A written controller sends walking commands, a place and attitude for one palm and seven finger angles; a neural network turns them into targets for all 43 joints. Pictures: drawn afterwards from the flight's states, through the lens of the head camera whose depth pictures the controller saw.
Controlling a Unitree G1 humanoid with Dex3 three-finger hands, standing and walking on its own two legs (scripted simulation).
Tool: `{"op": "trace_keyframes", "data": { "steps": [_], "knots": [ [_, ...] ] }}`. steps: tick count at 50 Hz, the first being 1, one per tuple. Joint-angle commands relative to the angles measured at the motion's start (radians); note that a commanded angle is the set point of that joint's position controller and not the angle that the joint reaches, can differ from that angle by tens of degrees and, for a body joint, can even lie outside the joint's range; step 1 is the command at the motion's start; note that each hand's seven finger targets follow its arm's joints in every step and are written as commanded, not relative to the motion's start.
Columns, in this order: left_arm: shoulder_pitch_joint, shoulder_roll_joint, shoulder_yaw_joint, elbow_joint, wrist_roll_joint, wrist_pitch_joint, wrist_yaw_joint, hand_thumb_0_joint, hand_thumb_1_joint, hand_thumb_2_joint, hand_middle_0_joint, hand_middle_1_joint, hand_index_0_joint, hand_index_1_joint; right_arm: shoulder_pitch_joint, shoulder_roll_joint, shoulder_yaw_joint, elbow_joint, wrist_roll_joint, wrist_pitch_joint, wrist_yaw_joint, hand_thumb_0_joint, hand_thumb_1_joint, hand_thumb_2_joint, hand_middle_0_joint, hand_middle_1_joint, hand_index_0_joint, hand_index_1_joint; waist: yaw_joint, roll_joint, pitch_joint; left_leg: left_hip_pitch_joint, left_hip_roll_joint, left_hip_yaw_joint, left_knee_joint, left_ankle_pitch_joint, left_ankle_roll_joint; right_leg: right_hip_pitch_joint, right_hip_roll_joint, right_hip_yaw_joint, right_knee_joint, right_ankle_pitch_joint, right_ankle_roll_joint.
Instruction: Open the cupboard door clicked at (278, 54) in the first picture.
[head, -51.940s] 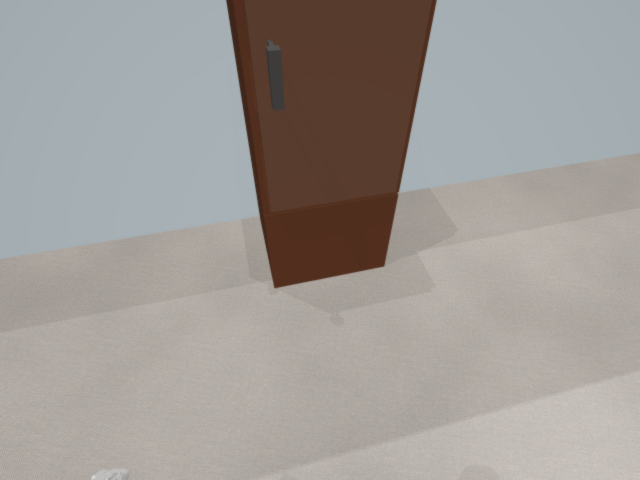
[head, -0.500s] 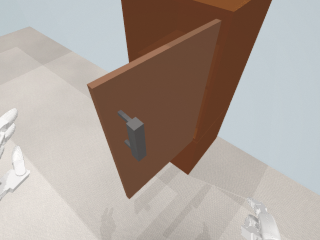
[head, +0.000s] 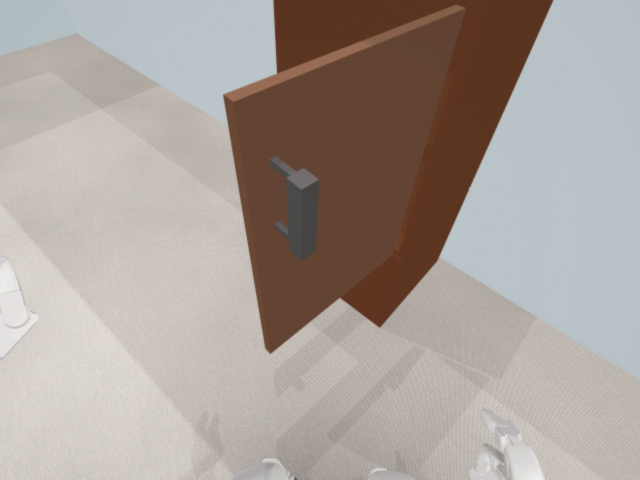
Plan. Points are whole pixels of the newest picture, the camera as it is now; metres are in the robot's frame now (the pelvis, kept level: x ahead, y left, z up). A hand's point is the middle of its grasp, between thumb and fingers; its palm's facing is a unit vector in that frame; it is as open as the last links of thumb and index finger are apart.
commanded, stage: step back with the hand held close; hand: left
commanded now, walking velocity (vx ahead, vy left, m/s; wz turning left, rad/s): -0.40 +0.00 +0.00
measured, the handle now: (290, 208) +0.42 +0.06 +0.11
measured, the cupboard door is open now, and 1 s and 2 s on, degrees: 84 84 84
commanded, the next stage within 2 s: stop stepping back and stand still in 0.38 s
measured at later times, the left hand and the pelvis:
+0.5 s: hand (1, 455) +0.11 +0.22 +0.19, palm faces +0.25 -0.82 -0.52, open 7.4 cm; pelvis -0.12 -0.01 +0.02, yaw -5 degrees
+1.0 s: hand out of the picture -0.02 +0.23 +0.19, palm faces +0.44 -0.78 -0.44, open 7.4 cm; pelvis -0.22 -0.02 +0.01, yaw -2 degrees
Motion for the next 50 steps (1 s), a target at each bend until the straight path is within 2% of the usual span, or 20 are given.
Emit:
{"op": "trace_keyframes", "data": {
  "steps": [1,6,8,10,14,16,18,19,20,24,26,29,30,32,33,37,42,46,48,50],
  "knots": [
    [0.006,0.136,0.106,-0.169,-0.030,-0.063,0.028,0.000,0.900,0.900,-0.200,-0.300,-0.200,-0.300,-0.096,-0.125,-0.056,-0.123,-0.006,-0.089,0.005,0.000,-0.900,-0.900,0.200,0.300,0.200,0.300,0.016,0.136,-0.125,-0.021,0.311,-0.336,-0.463,-0.278,0.061,0.152,-0.001,-0.003,0.046,-0.166,-0.008],
    [-0.042,0.137,0.044,-0.184,-0.052,-0.054,0.007,0.000,0.900,0.900,-0.200,-0.300,-0.200,-0.300,-0.135,-0.135,-0.046,-0.090,-0.005,-0.084,0.021,0.000,-0.900,-0.900,0.200,0.300,0.200,0.300,0.034,0.132,-0.183,0.209,0.213,-0.194,-0.362,-0.001,-0.039,0.213,-0.023,-0.023,-0.484,0.016,-0.038],
    [-0.046,0.190,0.075,-0.178,-0.056,-0.059,0.003,0.000,0.900,0.900,-0.200,-0.300,-0.200,-0.300,-0.140,-0.107,-0.039,-0.085,-0.002,-0.057,0.020,0.000,-0.900,-0.900,0.200,0.300,0.200,0.300,0.020,-0.038,-0.218,0.302,0.106,-0.056,-0.161,0.035,-0.096,0.121,-0.180,0.123,-0.535,0.318,-0.080],
    [-0.070,0.218,0.090,-0.201,-0.057,-0.045,0.006,0.000,0.900,0.900,-0.200,-0.300,-0.200,-0.300,-0.168,-0.114,-0.050,-0.103,0.025,-0.057,0.006,0.000,-0.900,-0.900,0.200,0.300,0.200,0.300,0.032,-0.187,-0.262,0.275,0.024,-0.037,0.030,-0.066,-0.095,0.120,-0.248,0.133,-0.490,0.608,-0.065],
    [0.037,0.243,0.138,-0.168,-0.050,-0.017,-0.007,0.000,0.900,0.900,-0.200,-0.300,-0.200,-0.300,-0.189,-0.094,-0.011,-0.137,0.018,-0.017,-0.016,0.000,-0.900,-0.900,0.200,0.300,0.200,0.300,0.029,-0.066,-0.198,0.054,0.022,-0.075,-0.066,-0.014,-0.093,0.330,-0.236,0.115,-0.343,1.011,-0.064],
    [0.010,0.243,0.132,-0.188,-0.057,-0.025,-0.013,0.000,0.900,0.900,-0.200,-0.300,-0.200,-0.300,-0.159,-0.126,-0.018,-0.141,0.024,-0.008,-0.022,0.000,-0.900,-0.900,0.200,0.300,0.200,0.300,0.024,0.006,-0.205,0.146,0.056,-0.092,-0.228,0.362,-0.083,0.340,-0.133,0.060,-0.297,0.934,-0.015],
    [0.091,0.246,0.139,-0.185,-0.068,-0.024,-0.019,0.000,0.900,0.900,-0.200,-0.300,-0.200,-0.300,-0.164,-0.139,-0.038,-0.141,0.015,-0.010,-0.013,0.000,-0.900,-0.900,0.200,0.300,0.200,0.300,0.043,0.223,-0.338,0.400,0.200,-0.235,-0.267,0.897,-0.015,0.188,-0.018,-0.010,-0.164,0.274,0.021],
    [0.117,0.222,0.114,-0.205,-0.078,-0.030,-0.030,0.000,0.900,0.900,-0.200,-0.300,-0.200,-0.300,-0.149,-0.133,-0.042,-0.150,0.001,-0.025,0.004,0.000,-0.900,-0.900,0.200,0.300,0.200,0.300,0.046,0.267,-0.369,0.391,0.279,-0.320,-0.340,0.857,0.009,0.168,0.017,0.014,-0.041,-0.140,0.004],
    [0.105,0.207,0.100,-0.228,-0.063,-0.034,-0.036,0.000,0.900,0.900,-0.200,-0.300,-0.200,-0.300,-0.135,-0.146,-0.053,-0.136,-0.013,-0.041,0.014,0.000,-0.900,-0.900,0.200,0.300,0.200,0.300,0.050,0.233,-0.329,0.263,0.306,-0.315,-0.399,0.559,0.034,0.213,0.030,0.034,0.088,-0.223,-0.004],
    [0.117,0.191,0.087,-0.224,-0.077,0.006,-0.001,0.000,0.900,0.900,-0.200,-0.300,-0.200,-0.300,-0.137,-0.145,-0.056,-0.116,0.006,-0.075,0.012,0.000,-0.900,-0.900,0.200,0.300,0.200,0.300,0.028,0.137,-0.236,0.203,0.274,-0.274,-0.467,0.170,0.054,0.142,0.010,0.002,0.099,-0.159,0.009],
    [0.129,0.195,0.097,-0.224,-0.076,0.028,0.014,0.000,0.900,0.900,-0.200,-0.300,-0.200,-0.300,-0.138,-0.139,-0.050,-0.131,0.011,-0.069,0.007,0.000,-0.900,-0.900,0.200,0.300,0.200,0.300,0.024,0.181,-0.198,0.084,0.219,-0.225,-0.569,-0.286,0.010,0.246,0.030,-0.067,-0.015,-0.169,-0.006],
    [0.084,0.209,0.106,-0.252,-0.066,0.038,0.025,0.000,0.900,0.900,-0.200,-0.300,-0.200,-0.300,-0.143,-0.136,-0.044,-0.141,0.002,-0.063,-0.006,0.000,-0.900,-0.900,0.200,0.300,0.200,0.300,0.022,0.275,-0.176,-0.029,0.119,-0.152,-0.562,-0.468,-0.078,0.448,0.067,-0.162,-0.334,-0.171,-0.037],
    [0.102,0.220,0.111,-0.242,-0.062,0.042,0.020,0.000,0.900,0.900,-0.200,-0.300,-0.200,-0.300,-0.137,-0.122,-0.043,-0.141,0.004,-0.057,-0.006,0.000,-0.900,-0.900,0.200,0.300,0.200,0.300,0.021,0.190,-0.174,0.016,0.048,-0.083,-0.424,-0.397,-0.110,0.416,0.019,-0.120,-0.512,-0.155,-0.055],
    [0.064,0.268,0.138,-0.277,-0.069,0.036,0.020,0.000,0.900,0.900,-0.200,-0.300,-0.200,-0.300,-0.139,-0.121,-0.043,-0.116,-0.002,-0.036,-0.004,0.000,-0.900,-0.900,0.200,0.300,0.200,0.300,0.022,-0.188,-0.134,0.183,-0.038,-0.085,0.245,-0.156,-0.124,-0.056,-0.382,0.346,-0.766,-0.254,-0.190],
    [-0.024,0.256,0.134,-0.283,-0.064,0.035,0.025,0.000,0.900,0.900,-0.200,-0.300,-0.200,-0.300,-0.140,-0.134,-0.039,-0.101,-0.009,-0.043,-0.001,0.000,-0.900,-0.900,0.200,0.300,0.200,0.300,0.024,-0.152,-0.120,0.073,-0.030,-0.124,0.410,-0.178,-0.125,-0.097,-0.433,0.412,-0.761,-0.296,-0.238],
    [-0.115,0.165,0.036,-0.064,-0.036,0.030,0.017,0.000,0.900,0.900,-0.200,-0.300,-0.200,-0.300,-0.124,-0.128,-0.032,-0.053,0.004,-0.053,-0.025,0.000,-0.900,-0.900,0.200,0.300,0.200,0.300,-0.002,-0.103,-0.040,0.003,0.046,-0.070,0.226,-0.141,-0.100,0.063,-0.286,0.153,-0.637,-0.151,-0.125],
    [-0.130,0.162,0.032,-0.049,-0.013,0.012,0.034,0.000,0.900,0.900,-0.200,-0.300,-0.200,-0.300,-0.105,-0.117,-0.027,-0.059,-0.004,-0.086,-0.038,0.000,-0.900,-0.900,0.200,0.300,0.200,0.300,0.024,-0.127,-0.057,0.155,0.014,0.036,-0.180,-0.211,-0.049,0.174,-0.259,0.197,-0.569,-0.195,-0.134],
    [-0.092,0.188,0.076,-0.177,-0.028,-0.017,0.033,0.000,0.900,0.900,-0.200,-0.300,-0.200,-0.300,-0.091,-0.158,-0.044,-0.101,0.011,-0.093,-0.022,0.000,-0.900,-0.900,0.200,0.300,0.200,0.300,0.017,0.102,-0.174,0.363,0.182,-0.188,-0.259,0.144,0.016,0.155,-0.078,0.017,-0.211,0.207,-0.029],
    [-0.035,0.189,0.084,-0.169,-0.024,-0.012,0.024,0.000,0.900,0.900,-0.200,-0.300,-0.200,-0.300,-0.088,-0.130,-0.032,-0.077,0.005,-0.096,-0.011,0.000,-0.900,-0.900,0.200,0.300,0.200,0.300,0.010,0.244,-0.129,0.288,0.248,-0.255,-0.340,-0.001,0.050,0.093,-0.047,-0.083,-0.141,-0.045,-0.006],
    [-0.056,0.170,0.074,-0.128,-0.016,-0.005,0.025,0.000,0.900,0.900,-0.200,-0.300,-0.200,-0.300,-0.098,-0.135,-0.030,-0.070,0.001,-0.100,-0.010,0.000,-0.900,-0.900,0.200,0.300,0.200,0.300,0.003,0.170,-0.029,0.123,0.280,-0.274,-0.372,-0.142,0.067,0.145,-0.045,-0.089,-0.148,-0.087,-0.008]
  ]
}}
